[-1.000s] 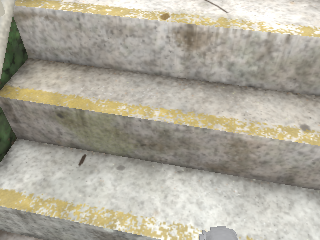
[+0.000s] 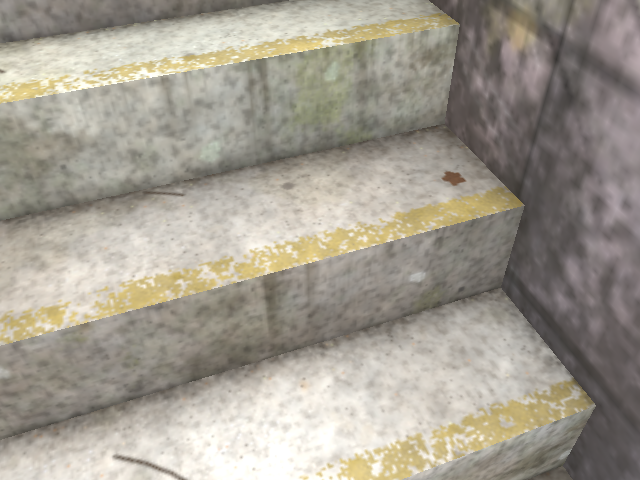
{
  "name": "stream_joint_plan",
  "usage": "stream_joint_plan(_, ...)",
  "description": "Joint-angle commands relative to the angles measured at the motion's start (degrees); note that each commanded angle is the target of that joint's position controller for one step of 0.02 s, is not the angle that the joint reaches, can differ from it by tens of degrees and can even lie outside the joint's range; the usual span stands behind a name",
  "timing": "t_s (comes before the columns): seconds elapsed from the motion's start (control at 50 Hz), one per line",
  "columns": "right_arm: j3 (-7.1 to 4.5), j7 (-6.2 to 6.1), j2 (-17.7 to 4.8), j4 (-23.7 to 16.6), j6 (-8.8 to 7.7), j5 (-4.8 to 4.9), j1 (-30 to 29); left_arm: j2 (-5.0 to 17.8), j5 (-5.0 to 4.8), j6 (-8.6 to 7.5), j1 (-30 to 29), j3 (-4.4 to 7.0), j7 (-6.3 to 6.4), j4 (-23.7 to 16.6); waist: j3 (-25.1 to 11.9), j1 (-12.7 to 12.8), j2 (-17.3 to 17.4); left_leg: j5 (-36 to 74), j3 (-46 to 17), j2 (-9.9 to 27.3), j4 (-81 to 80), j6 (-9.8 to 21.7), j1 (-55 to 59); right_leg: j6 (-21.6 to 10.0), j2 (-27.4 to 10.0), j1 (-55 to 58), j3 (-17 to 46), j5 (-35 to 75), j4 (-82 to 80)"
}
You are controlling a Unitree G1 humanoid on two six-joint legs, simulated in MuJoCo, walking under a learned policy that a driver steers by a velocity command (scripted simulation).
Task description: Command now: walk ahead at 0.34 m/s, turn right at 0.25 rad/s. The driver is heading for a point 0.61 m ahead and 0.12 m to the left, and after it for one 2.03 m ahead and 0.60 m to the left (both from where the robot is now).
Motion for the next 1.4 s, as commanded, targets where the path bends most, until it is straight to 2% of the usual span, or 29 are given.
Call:
stream_joint_plan(0.02, 0.61, -0.56, -0.5, 2.4, -1.49, -2.14, 9.6, -5.6, 0.43, 0.83, -12.9, -3.93, 2.28, -7.5, 8.3, -4.3, 5.1, 14.3, -16.9, 18.3, -14.9, 13.2, 24.5, -1.9, -0.2, -31.0, 4.9, -10.4, 13.0)
stream_joint_plan(0.06, 0.92, 0.18, 0.0, 3.5, -2.03, -2.8, 8.3, -6.0, -0.77, 1.97, -19.0, -4.59, 3.13, -12.9, 8.2, -2.7, 5.4, 14.5, -13.8, 18.4, -17.1, 11.9, 26.7, -3.4, -2.6, -35.4, 3.2, -13.4, 8.3)
stream_joint_plan(0.12, 0.51, 2.61, -2.8, 1.7, -2.89, -1.53, 5.4, -2.4, 1.98, 5.68, -26.8, -4.59, 2.85, -18.9, 3.2, 1.5, 6.5, 19.7, -5.5, 13.7, -23.9, 9.6, 5.0, -2.0, -9.6, -8.1, -7.9, -1.4, -14.6)
stream_joint_plan(0.16, -1.58, 5.53, -9.0, -0.4, -3.3, 4.34, 4.3, -4.3, 1.5, 7.99, -29.7, -6.3, -1.06, -18.7, 1.8, 4.0, 11.2, 47.9, -3.3, 14.9, -27.7, 14.3, -11.5, 2.7, -2.8, 22.3, -18.0, -14.2, -23.7)
stream_joint_plan(0.2, -3.31, 4.16, -15.2, -3.7, -5.61, 6.44, 2.7, -1.1, -0.7, 4.84, -12.1, -4.5, -0.5, -11.0, -5.6, 9.4, 13.4, 87.5, -0.4, 14.6, -12.6, 9.3, 9.4, 4.5, 2.5, 32.1, -16.9, -1.9, -47.6)
stream_joint_plan(0.22, -3.32, 4.71, -13.5, -3.8, -5.97, 6.89, 3.6, 1.9, 0.64, 3.96, -6.0, -2.96, 1.05, -7.9, -9.8, 9.7, 15.8, 90.7, -2.9, 14.4, -6.4, 7.5, 9.8, 3.5, 4.6, 45.3, -14.5, 1.5, -55.3)
stream_joint_plan(0.24, -4.15, 0.67, -11.5, -2.5, -6.42, 10.39, 14.3, 2.6, 1.75, 0.02, 19.3, -0.31, 5.76, -1.0, -14.9, 11.0, 4.0, 67.1, -3.8, 7.6, 21.2, 2.3, -9.8, -1.0, -8.3, 74.1, 9.0, 11.0, -53.7)
stream_joint_plan(0.26, -4.14, 0.38, -10.2, -4.0, -5.59, 11.87, 10.6, 7.0, 1.29, -0.03, 21.9, 1.66, 8.17, 0.3, -21.5, 13.4, -11.6, 14.3, -5.6, -0.8, 43.5, 0.3, -11.7, -3.7, -18.3, 73.0, 30.5, 22.8, -79.5)
stream_joint_plan(0.28, -2.77, 5.6, -1.9, -0.6, -2.55, 3.83, 14.9, 13.2, 3.29, 1.94, 25.2, 2.71, 2.65, 3.2, -23.6, 15.3, -20.0, 21.7, -31.8, -3.3, 66.3, 4.7, -26.0, -1.8, -20.3, 68.0, 43.6, -9.6, -91.8)
stream_joint_plan(0.3, -5.14, 6.22, -3.5, -1.9, -1.48, 5.18, 7.2, 13.3, 2.76, 0.93, 20.2, 3.29, 1.78, 6.3, -6.6, 12.3, -17.6, 25.3, -34.2, -5.4, 79.0, 6.4, -36.4, 1.7, -16.1, 57.3, 37.1, -27.0, -92.4)
stream_joint_plan(0.32, -4.18, 5.93, 0.1, -1.3, -1.46, 4.89, 6.3, 12.6, 0.84, 0.43, 10.2, 3.29, 1.69, 6.9, -1.8, 7.5, -12.3, 24.3, -30.7, -5.0, 88.5, 8.3, -40.5, 2.0, -14.9, 49.6, 27.9, -31.7, -89.2)
stream_joint_plan(0.34, -2.72, 5.47, 2.6, -1.2, -1.56, 5.54, 5.7, 6.3, -0.25, 0.12, 0.5, 2.12, 1.6, 6.7, -0.2, 3.0, 0.0, 22.0, -27.4, -2.6, 92.2, 9.7, -43.4, 1.4, -15.1, 45.2, 21.6, -32.2, -88.4)
stream_joint_plan(0.38, -1.58, 3.86, 2.8, 0.7, 0.24, 5.74, 5.6, -6.8, 1.26, 0.03, -7.5, -1.55, 1.42, 6.4, 1.4, -1.5, 6.7, 25.0, -28.1, 1.4, 89.5, 10.9, -43.4, 3.1, -16.6, 39.0, 18.1, -27.6, -92.1)
stream_joint_plan(0.42, -1.74, 3.5, 0.8, 0.7, 1.61, 6.37, 3.8, -8.4, 2.72, -1.83, -6.5, -2.3, 1.57, 6.7, 1.9, -3.5, 7.9, 26.0, -26.0, 2.7, 88.7, 10.5, -45.5, 4.7, -15.5, 39.6, 6.8, -16.5, -93.4)
stream_joint_plan(0.52, -0.84, 5.6, -0.5, -2.5, 1.04, 5.75, -5.7, -2.7, 4.22, -3.45, 2.2, -0.81, 2.85, 9.0, 5.1, -1.6, -0.3, 11.1, -17.1, 0.0, 107.3, 12.9, -52.8, 3.1, -12.6, 46.3, -9.8, -13.8, -100.1)
stream_joint_plan(0.74, 1.23, 1.38, -2.2, -18.0, 6.12, 4.03, -26.1, -2.0, 7.35, -5.89, 16.6, -2.25, 0.21, 13.3, 5.3, 2.5, -0.1, 8.2, -14.7, 9.1, 85.5, 13.1, -75.7, 0.4, -20.9, 71.1, -15.0, -9.3, -111.0)
stream_joint_plan(0.78, 0.86, 1.84, -7.4, -21.2, 7.42, 4.47, -35.0, 4.8, 4.68, -5.36, 10.6, -0.23, -2.57, 10.8, 6.4, 3.1, 0.1, -20.8, -5.8, 4.9, 61.1, 10.7, -51.0, -0.6, -19.4, 56.6, -20.7, -7.8, -118.7)
stream_joint_plan(0.8, 2.02, 3.35, -3.1, -19.5, 6.9, 3.87, -29.9, 6.5, 4.26, -5.84, 11.1, -0.4, -2.76, 10.4, 7.9, 2.2, -6.9, -16.6, -3.0, 2.9, 67.3, 9.5, -45.5, -1.8, -22.1, 56.6, -22.1, -1.3, -117.8)
stream_joint_plan(0.86, 1.79, 3.54, -3.4, -17.2, 2.98, 4.71, -19.6, 8.5, 2.9, -6.18, 10.2, 0.54, -1.49, 9.2, 3.8, -1.0, -4.8, -16.6, -3.9, -4.4, 46.5, 11.7, -41.4, -0.8, -20.1, 74.7, -25.5, 30.1, -101.7)
stream_joint_plan(0.88, 1.61, 2.68, -5.0, -16.5, 1.9, 6.37, -18.1, 6.5, 5.08, -6.81, 17.3, -0.26, -0.68, 9.9, -5.5, 1.4, -1.8, 0.3, -10.6, -5.0, 48.6, 14.8, -27.5, 2.7, -14.7, 70.5, -28.4, 49.0, -91.9)
stream_joint_plan(0.92, -1.07, 0.87, -14.0, -10.2, 2.8, 5.68, 1.0, 8.0, 6.09, -6.4, 14.1, 0.1, -2.87, 10.4, -7.1, -7.0, 5.8, -3.9, -34.9, -0.8, 23.7, 18.8, -0.1, 6.3, -9.1, 42.7, -20.8, 39.3, -71.1)
stream_joint_plan(0.96, -4.39, -0.05, -22.7, -3.6, 2.37, 1.68, 16.4, 5.5, 2.13, -4.72, 8.0, 1.82, -4.24, 8.5, -8.6, -10.3, 16.8, -10.1, -68.0, 7.4, -4.3, 9.9, 12.3, 7.6, 2.3, 17.9, 3.1, 18.3, -25.0)
stream_joint_plan(0.98, -3.84, 0.27, -19.7, -2.4, 2.28, 1.64, 14.3, 3.1, -0.11, -5.04, 7.0, 2.0, -3.38, 9.3, -1.7, -7.5, 22.1, -14.0, -62.2, 6.0, -2.3, 4.0, 5.8, 5.5, 6.6, 10.5, 12.1, 21.5, -8.5)
stream_joint_plan(1.02, -4.31, 2.03, -17.5, -3.2, 2.08, 4.17, 1.7, 0.8, -1.26, -6.13, 6.6, 1.61, -0.89, 8.6, 2.5, 0.8, 14.1, 15.9, -49.3, 3.2, 5.7, -4.4, -2.0, 3.0, 9.8, 5.4, 16.6, 22.3, 6.3)
stream_joint_plan(1.06, -2.26, 3.08, -9.9, -6.4, 1.9, 4.42, -14.4, 2.2, -2.18, -5.3, 7.9, 1.08, 0.35, 8.6, 2.3, 7.5, -0.3, 26.3, -40.2, 3.5, 7.0, -1.6, -11.0, 2.7, 6.6, 6.2, 13.3, 19.4, 5.1)
stream_joint_plan(1.1, -1.41, 3.6, -8.1, -9.0, 0.39, 4.62, -20.4, 6.0, -1.56, -3.61, 9.3, 2.05, 1.77, 8.6, 0.8, 11.8, 1.6, 34.6, -29.7, 2.6, 5.5, 1.4, -15.3, 7.1, 2.8, 7.7, 6.6, 15.6, -3.4)
stream_joint_plan(1.2, -0.78, 1.0, -6.4, -5.0, -1.06, 1.02, 2.5, 2.1, 0.27, -3.31, 0.3, -0.5, 1.44, 2.9, 1.4, 2.6, 8.4, 34.6, -27.0, 2.7, 0.4, 10.3, -1.0, 11.7, 3.6, -2.6, -4.0, -5.2, 16.0)
stream_joint_plan(1.32, -0.39, 2.78, -8.9, -8.8, -1.49, 1.26, 3.6, 2.5, 0.97, -1.17, -5.1, -2.05, 4.83, -5.0, 8.4, 1.2, 2.5, 20.5, -32.1, 8.5, -4.3, 14.8, 5.8, 14.3, -1.4, -14.6, -5.1, 2.0, 6.7)
stream_joint_plan(1.4, -0.89, 3.17, -13.0, -10.4, -1.81, 2.68, 5.7, 1.3, 2.14, 1.27, -12.7, -2.17, 4.16, -10.7, 9.3, 0.8, 8.6, 27.8, -33.2, 10.7, -10.9, 16.3, 6.4, 15.1, -3.5, -11.0, -10.8, -5.5, -8.2)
